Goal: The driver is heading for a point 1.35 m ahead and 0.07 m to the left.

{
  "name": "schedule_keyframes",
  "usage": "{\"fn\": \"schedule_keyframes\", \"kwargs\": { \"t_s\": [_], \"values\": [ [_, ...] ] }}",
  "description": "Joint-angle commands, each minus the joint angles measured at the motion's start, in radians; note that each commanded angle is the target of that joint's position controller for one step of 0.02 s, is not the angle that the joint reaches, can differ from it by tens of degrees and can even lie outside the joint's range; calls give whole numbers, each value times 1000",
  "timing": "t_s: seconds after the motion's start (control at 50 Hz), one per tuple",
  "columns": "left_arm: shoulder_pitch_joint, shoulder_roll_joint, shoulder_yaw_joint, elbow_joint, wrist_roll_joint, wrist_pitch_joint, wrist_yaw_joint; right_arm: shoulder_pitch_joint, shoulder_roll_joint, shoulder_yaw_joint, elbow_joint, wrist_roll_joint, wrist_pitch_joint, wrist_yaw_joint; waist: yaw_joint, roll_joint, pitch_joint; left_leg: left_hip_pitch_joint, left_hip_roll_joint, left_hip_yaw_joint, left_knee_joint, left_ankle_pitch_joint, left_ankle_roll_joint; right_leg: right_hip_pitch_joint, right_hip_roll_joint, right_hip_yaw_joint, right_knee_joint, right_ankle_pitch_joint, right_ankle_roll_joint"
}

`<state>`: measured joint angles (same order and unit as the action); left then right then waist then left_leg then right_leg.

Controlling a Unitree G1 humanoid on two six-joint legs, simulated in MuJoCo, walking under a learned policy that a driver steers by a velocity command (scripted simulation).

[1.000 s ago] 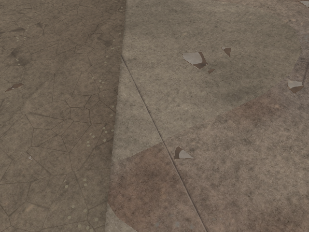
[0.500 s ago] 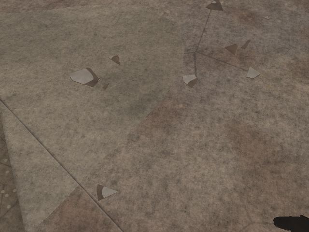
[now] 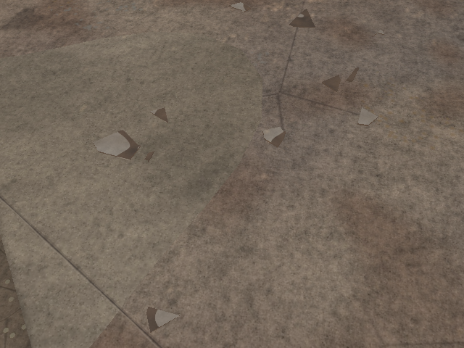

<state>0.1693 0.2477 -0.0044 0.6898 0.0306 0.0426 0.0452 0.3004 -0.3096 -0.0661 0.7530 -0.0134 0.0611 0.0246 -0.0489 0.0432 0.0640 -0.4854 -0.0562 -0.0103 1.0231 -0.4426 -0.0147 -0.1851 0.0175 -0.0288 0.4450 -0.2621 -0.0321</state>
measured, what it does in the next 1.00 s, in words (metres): steps on the spot: left foot, then right foot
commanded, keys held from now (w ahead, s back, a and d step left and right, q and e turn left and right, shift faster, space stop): q+shift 0.24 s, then e+shift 0.68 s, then q+shift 0.08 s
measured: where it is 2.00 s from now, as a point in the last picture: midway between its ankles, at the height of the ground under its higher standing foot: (188, 310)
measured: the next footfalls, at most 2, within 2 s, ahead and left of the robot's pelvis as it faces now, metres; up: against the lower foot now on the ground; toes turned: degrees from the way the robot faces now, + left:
left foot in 0.22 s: +0.02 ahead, +0.12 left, +0.00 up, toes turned +15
right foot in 0.78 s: +0.04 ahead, -0.07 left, +0.00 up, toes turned -5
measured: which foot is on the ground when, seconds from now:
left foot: up 0.00-0.20, down 0.22-0.78, up 0.80-1.00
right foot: down 0.00-0.22, up 0.24-0.76, down 0.78-1.00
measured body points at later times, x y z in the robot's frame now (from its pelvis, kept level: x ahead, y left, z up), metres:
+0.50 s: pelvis +0.00 +0.05 +0.00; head +0.02 +0.07 +0.45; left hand +0.00 +0.33 -0.14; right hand +0.22 -0.15 -0.09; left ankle -0.02 +0.11 -0.74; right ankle +0.03 -0.09 -0.68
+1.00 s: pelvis +0.01 +0.00 +0.00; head +0.05 -0.03 +0.45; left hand +0.19 +0.26 -0.09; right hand +0.09 -0.29 -0.12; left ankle +0.04 +0.15 -0.67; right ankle +0.00 -0.06 -0.74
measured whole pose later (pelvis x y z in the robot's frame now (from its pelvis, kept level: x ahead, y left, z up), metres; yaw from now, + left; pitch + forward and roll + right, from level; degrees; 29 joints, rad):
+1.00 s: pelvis +0.01 +0.00 +0.00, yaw -11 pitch +1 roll +1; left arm 0.21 0.31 0.07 0.65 0.01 0.05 0.00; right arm 0.17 -0.31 -0.05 0.69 -0.03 0.05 -0.01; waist 0.00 0.04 0.08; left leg -0.52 0.03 -0.02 1.04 -0.38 -0.07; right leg -0.25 0.10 0.08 0.46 -0.21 -0.09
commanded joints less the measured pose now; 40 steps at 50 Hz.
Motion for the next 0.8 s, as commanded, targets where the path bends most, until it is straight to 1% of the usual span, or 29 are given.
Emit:
{"fn": "schedule_keyframes", "kwargs": {
  "t_s": [0.02, 0.06, 0.1, 0.12, 0.16, 0.18, 0.2, 0.22, 0.24, 0.26, 0.28, 0.3, 0.32, 0.34, 0.36, 0.38, 0.4, 0.42, 0.44, 0.46, 0.5, 0.56, 0.62, 0.7, 0.72, 0.74, 0.76, 0.78, 0.8],
  "values": [
    [-37, 124, 39, -78, 2, -24, 11, -13, -81, -29, -75, 4, 4, 18, 35, -188, -68, -97, 42, 26, 64, 10, -33, 134, -252, 86, -93, 562, -170],
    [8, 139, 50, -64, 4, -26, 9, -71, -58, -20, -109, 9, 11, 30, 66, -193, -75, -86, 60, 38, -47, 12, -36, 176, -276, 64, -73, 544, -167],
    [24, 162, 64, -57, 4, -31, -1, -106, -40, -13, -140, 10, 16, 37, 81, -212, -81, -11, 65, 63, -168, -2, -19, 159, -295, 33, -51, 528, -154],
    [25, 174, 71, -55, 4, -32, -7, -110, -41, -13, -150, 12, 17, 38, 81, -223, -89, 34, 58, 83, -218, -9, -7, 144, -302, 17, -34, 536, -145],
    [26, 194, 82, -51, -2, -35, -18, -111, -52, -19, -164, 15, 15, 38, 78, -234, -100, 97, 40, 119, -303, 1, 12, 125, -314, -9, 14, 537, -124],
    [26, 199, 87, -49, -9, -36, -23, -103, -54, -21, -168, 13, 12, 36, 69, -227, -105, 132, 31, 130, -358, 23, 24, 110, -320, -25, 55, 518, -107],
    [19, 201, 91, -48, -20, -36, -26, -71, -52, -24, -163, 6, 6, 31, 37, -192, -114, 211, 19, 134, -461, 98, 39, 60, -314, -64, 137, 465, -72],
    [49, 196, 94, -36, -23, -38, -32, -4, -77, -33, -141, -8, -7, 18, -3, -85, -145, 352, 27, 50, -590, 230, 64, -42, -277, -119, 299, 328, -12],
    [77, 143, 80, -70, -12, -34, -37, 35, -224, -66, -148, -15, -22, 2, 1, 180, -147, 511, 269, -325, -678, 511, 132, -316, -167, -174, 564, -148, 62],
    [-13, 108, 60, -137, 5, -15, -24, 95, -317, -90, -162, 5, -28, 8, -50, 270, -195, 509, 472, -582, -679, 833, 327, -492, -14, -41, 707, -456, 88],
    [-28, 143, 67, -112, 3, -4, -20, 128, -241, -70, -149, 19, -28, 5, -60, 78, -198, 558, 451, -427, -621, 1017, 354, -493, -67, 33, 806, -397, 82],
    [-30, 117, 57, -102, -17, -5, -19, 62, -192, -52, -154, 13, -23, -11, -44, 120, -181, 473, 420, -364, -649, 860, 345, -467, -68, 38, 798, -317, 71],
    [-29, 133, 60, -72, -23, -8, -21, -41, -107, -22, -161, 6, -19, -21, 4, 58, -113, 406, 327, -261, -683, 727, 276, -425, -100, 55, 730, -208, 68],
    [2, 143, 66, -47, -13, -3, -25, -113, -62, -2, -166, 11, -22, -32, 36, 86, -98, 365, 274, -191, -691, 727, 232, -366, -91, 33, 695, -147, 65],
    [63, 144, 65, -2, -10, 7, -36, -140, -24, 19, -164, 4, -28, -35, 56, 75, -126, 350, 251, -126, -703, 775, 213, -288, -75, 26, 686, -102, 65],
    [88, 127, 61, 18, -17, 17, -45, -138, 1, 35, -158, -2, -41, -39, 60, 49, -129, 332, 250, -82, -716, 771, 197, -229, -62, 44, 638, -81, 63],
    [102, 110, 57, 33, -28, 22, -53, -135, -2, 40, -148, -14, -50, -43, 57, 37, -113, 324, 247, -43, -730, 732, 183, -200, -38, 66, 580, -74, 62],
    [92, 113, 59, 31, -31, 23, -58, -129, -37, 31, -138, -19, -55, -47, 49, 50, -85, 334, 251, -31, -734, 681, 178, -211, -21, 73, 538, -75, 60],
    [85, 128, 66, 30, -27, 23, -61, -117, -69, 21, -129, -19, -53, -51, 42, 65, -68, 356, 260, -31, -735, 637, 182, -235, -14, 67, 522, -80, 58],
    [83, 142, 72, 29, -20, 23, -63, -104, -90, 13, -121, -15, -47, -53, 35, 72, -58, 377, 278, -38, -734, 604, 192, -262, -14, 57, 522, -92, 58],
    [65, 151, 80, 19, -12, 23, -66, -87, -90, 10, -118, -14, -36, -55, 22, 58, -42, 394, 316, -47, -737, 535, 218, -302, -28, 40, 525, -118, 62],
    [27, 129, 78, -8, -10, 26, -75, -88, -75, 10, -114, -19, -36, -57, 14, 48, -15, 392, 346, -39, -742, 461, 241, -332, -55, 17, 493, -141, 66],
    [22, 109, 76, -31, -14, 26, -86, -99, -73, 5, -109, -23, -42, -56, 20, 48, -31, 398, 361, -1, -708, 527, 247, -301, -63, -10, 432, -169, 57],
    [34, 96, 78, -64, -26, 22, -90, -111, -89, -7, -102, -19, -48, -45, 30, 72, -88, 409, 380, 63, -618, 691, 223, -213, -47, -58, 326, -194, 24],
    [37, 96, 80, -73, -28, 20, -91, -112, -97, -11, -100, -16, -48, -42, 32, 77, -99, 410, 384, 78, -588, 701, 208, -188, -40, -68, 284, -188, 13],
    [50, 95, 82, -79, -27, 17, -91, -116, -104, -15, -99, -10, -47, -39, 44, 73, -108, 394, 382, 105, -541, 689, 183, -145, -31, -75, 215, -159, 0],
    [85, 95, 84, -77, -20, 9, -88, -121, -110, -19, -94, -1, -44, -38, 77, 42, -120, 342, 366, 150, -457, 632, 134, -60, -21, -65, 92, -55, -18],
    [150, 152, 102, -62, -5, -4, -73, -95, -100, -20, -90, 1, -44, -34, 109, -91, -141, 222, 300, 203, -266, 465, 61, 69, -69, 93, -49, 73, -57],
    [179, 331, 144, -79, -11, -17, -58, -115, -14, 4, -167, -10, -38, -27, 87, -373, -129, -121, 99, 242, -11, -149, -39, 212, -362, 554, -85, 530, -196]
  ]
}}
